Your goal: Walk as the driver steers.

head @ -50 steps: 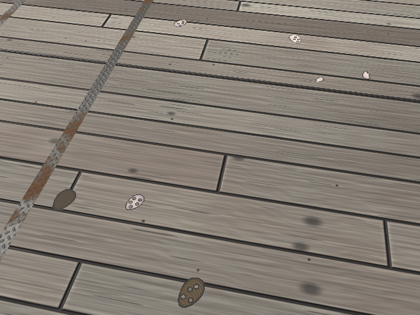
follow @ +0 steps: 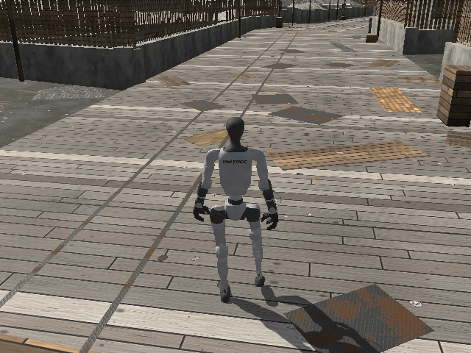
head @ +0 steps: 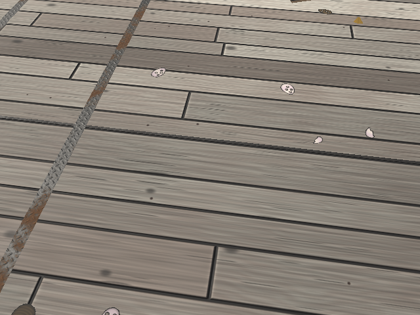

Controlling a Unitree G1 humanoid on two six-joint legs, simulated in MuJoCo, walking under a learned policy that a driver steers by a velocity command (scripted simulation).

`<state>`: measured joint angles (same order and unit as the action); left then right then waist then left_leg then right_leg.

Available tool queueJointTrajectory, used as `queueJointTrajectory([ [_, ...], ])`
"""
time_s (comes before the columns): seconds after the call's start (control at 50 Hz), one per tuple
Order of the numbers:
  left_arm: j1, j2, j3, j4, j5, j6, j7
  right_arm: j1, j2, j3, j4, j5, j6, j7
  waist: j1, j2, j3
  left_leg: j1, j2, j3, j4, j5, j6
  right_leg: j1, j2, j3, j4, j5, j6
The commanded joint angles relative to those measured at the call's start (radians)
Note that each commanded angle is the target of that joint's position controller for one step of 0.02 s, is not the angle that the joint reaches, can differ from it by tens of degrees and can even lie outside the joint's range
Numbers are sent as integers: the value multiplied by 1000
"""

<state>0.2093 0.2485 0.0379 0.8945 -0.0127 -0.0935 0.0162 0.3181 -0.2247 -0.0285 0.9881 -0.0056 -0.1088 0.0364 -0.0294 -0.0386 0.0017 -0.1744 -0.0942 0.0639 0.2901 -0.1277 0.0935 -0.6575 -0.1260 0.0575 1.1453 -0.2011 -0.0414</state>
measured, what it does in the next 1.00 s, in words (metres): walks ahead: right foot, then left foot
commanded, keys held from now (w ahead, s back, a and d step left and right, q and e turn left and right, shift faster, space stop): w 1.00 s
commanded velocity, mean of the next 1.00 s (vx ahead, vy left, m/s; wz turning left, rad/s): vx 0.50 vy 0.00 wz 0.00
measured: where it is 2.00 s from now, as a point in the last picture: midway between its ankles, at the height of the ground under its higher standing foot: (216, 175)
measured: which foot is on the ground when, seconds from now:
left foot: down 0.00-0.32, up 0.34-0.84, down 0.86-1.00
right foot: up 0.00-0.28, down 0.30-0.88, up 0.90-1.00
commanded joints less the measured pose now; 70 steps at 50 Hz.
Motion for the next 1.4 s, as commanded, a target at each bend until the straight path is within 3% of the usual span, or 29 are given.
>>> queueJointTrajectory([
  [0.02, 34, 46, 14, -44, 13, 4, 7, -37, -129, -20, -53, 1, -18, -20, 46, 77, 55, -102, 279, -209, -205, 82, 170, -29, -43, 1, -136, 157, 27],
  [0.12, -161, 28, 5, -96, 0, -8, -10, 65, -163, -26, -29, 20, -2, -36, -25, 79, 58, 13, 270, -160, -186, 86, 122, 5, 11, -43, -470, 313, 37],
  [0.22, -262, 47, 3, -146, -10, -20, -42, 123, -171, -33, 1, 26, 21, -40, -46, 93, 83, 177, 339, -186, -101, 83, 107, 2, 36, -44, -604, 191, 6],
  [0.26, -204, 75, 14, -141, -9, -29, -49, 101, -187, -39, -2, 26, 32, -42, -1, 113, 52, 203, 350, -188, -25, 205, 88, 109, 65, -66, -644, 118, -23],
  [0.28, -107, 103, 31, -115, -7, -32, -48, 77, -185, -37, -8, 24, 37, -42, 56, 114, -4, 191, 318, -157, 90, 374, 67, 249, 99, -95, -667, 105, -45],
  [0.3, 81, 161, 59, -60, -6, -34, -41, 68, -154, -25, -20, 13, 39, -41, 133, 90, -123, 105, 256, -106, 314, 441, 37, 505, 85, -73, -655, 126, -84],
  [0.32, 255, 269, 85, -29, 14, -32, -35, 130, -74, 2, -47, 1, 26, -37, 151, -84, -296, -236, 139, -27, 710, 164, -27, 907, -164, 268, -654, 96, -206],
  [0.34, 299, 256, 82, -13, 9, -24, -40, 183, -14, 22, -35, 16, 0, -30, 135, -271, -394, -505, 24, -101, 959, -405, -53, 1080, -294, 658, -815, -36, -301],
  [0.36, 243, 174, 56, -23, 5, -26, -41, 111, -135, -7, -47, 39, -20, -26, 138, -172, -293, -601, 90, -194, 1061, -388, -30, 997, -262, 604, -842, -78, -254],
  [0.38, 147, 135, 42, -46, 5, -25, -39, 22, -166, -16, -77, 52, -28, -26, 113, -111, -179, -618, 145, -164, 1051, -298, -15, 854, -229, 443, -853, -8, -215],
  [0.4, 65, 110, 32, -59, 10, -24, -44, -20, -155, -17, -84, 40, -25, -31, 80, -24, -109, -573, 189, -142, 991, -212, -20, 706, -185, 331, -890, 87, -198],
  [0.44, 14, 67, 20, -57, 19, -28, -52, -7, -121, -25, -81, 23, 2, -37, 24, -33, -53, -467, 234, -141, 889, -130, -29, 551, -117, 204, -955, 160, -174],
  [0.48, 45, 79, 24, -32, 17, -32, -53, 15, -86, -24, -74, 22, 23, -40, 5, -32, -30, -445, 236, -124, 845, -97, -43, 502, -96, 137, -990, 240, -187],
  [0.52, 79, 107, 32, -12, 18, -33, -43, -42, -91, -29, -97, 15, 31, -43, 8, -14, -1, -509, 242, -121, 766, -25, -59, 509, -95, 99, -1011, 302, -195],
  [0.64, 165, 126, 33, 26, 8, -15, -16, -265, -67, -24, -162, 14, 22, -32, 66, -19, 46, -529, 212, -86, 421, 225, -74, 554, -64, 12, -1040, 268, -158],
  [0.76, 243, 139, 42, 79, -3, 5, -7, -412, -73, -18, -220, 26, 9, -3, 99, -24, 96, -549, 184, -77, 263, 165, -45, 717, -128, 15, -983, 260, -147],
  [0.82, 211, 160, 52, 80, -5, 18, -2, -356, -107, -31, -217, 27, -2, 8, 50, -48, 53, -411, 145, -45, 225, 62, -7, 756, -142, 8, -887, 455, -122],
  [0.86, 175, 142, 44, 68, 1, 28, -2, -95, -178, -72, -137, 24, -2, 0, -78, -40, -104, -37, 91, -4, 213, 70, 40, 670, -62, -54, -589, 685, -79],
  [0.88, 187, 111, 27, 42, 19, 26, -2, 95, -260, -94, -98, 12, 1, -11, -131, 86, -256, 285, 285, -233, 228, 82, 107, 441, 7, -102, -256, 391, -41],
  [0.9, 318, -34, -12, 48, 12, 3, -16, 142, -306, -101, -78, 8, 5, -4, -54, 352, -378, 591, 490, -714, 93, -123, 260, 49, 196, -53, 72, -317, 16],
  [0.92, 252, 73, 12, 56, -12, -21, -20, 119, -212, -75, -86, 16, 2, -3, -87, 244, -340, 551, 466, -767, 20, -214, 219, -58, 149, 81, 190, -368, -7],
  [0.94, 154, 128, 27, 21, -33, -35, -22, 28, -174, -63, -103, 19, -1, -6, -69, 197, -201, 416, 441, -617, 3, -169, 174, -115, 98, 57, 198, -279, -25],
  [0.96, 100, 130, 28, 7, -29, -37, -13, -64, -152, -53, -123, 15, -2, -6, -33, 103, -125, 258, 408, -499, -23, -60, 151, -72, 41, 26, 153, -177, -25],
  [0.98, 77, 121, 36, 4, -12, -31, -6, -112, -126, -47, -129, 5, -4, -2, -4, 79, -72, 132, 375, -417, -54, 19, 143, -26, 9, 19, 98, -118, -21],
  [1.02, 121, 79, 38, 13, -7, -3, -4, -123, -92, -37, -115, -5, -8, 3, 44, 114, -54, 23, 325, -320, -112, 65, 134, 72, -23, 23, 30, -65, -18],
  [1.14, -33, 64, 44, -40, 9, 17, 0, -19, -148, -49, -66, 3, -3, -30, 23, 83, 23, 35, 310, -207, -177, 176, 139, -69, -35, 0, -226, 155, 31],
  [1.22, -162, 41, 34, -75, 3, 9, -13, 37, -155, -46, -44, 12, 6, -40, -17, 93, 48, 65, 278, -140, -184, 164, 105, -39, 1, -36, -446, 308, 31],
  [1.32, -298, 40, 22, -125, -8, -2, -40, 118, -166, -52, 0, 19, 25, -43, -58, 94, 91, 209, 329, -138, -133, 170, 104, -64, 32, -54, -583, 258, 17],
  [1.4, -241, 84, 35, -129, -10, -15, -58, 86, -191, -64, 5, 24, 41, -51, 5, 130, 46, 274, 361, -136, -10, 417, 73, 86, 78, -82, -641, 128, -36],
])
Next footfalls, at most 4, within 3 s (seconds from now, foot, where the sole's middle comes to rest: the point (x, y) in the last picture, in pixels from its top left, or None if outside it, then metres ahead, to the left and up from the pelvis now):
0.30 right None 0.34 -0.17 -0.78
0.86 left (189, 276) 0.65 0.08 -0.78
1.44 right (249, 198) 0.97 -0.16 -0.78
2.02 left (186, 142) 1.28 0.09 -0.78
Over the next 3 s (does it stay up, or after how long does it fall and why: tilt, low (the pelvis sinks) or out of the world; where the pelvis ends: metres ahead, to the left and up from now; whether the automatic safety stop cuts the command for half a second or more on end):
stays up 1.28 -0.03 -0.01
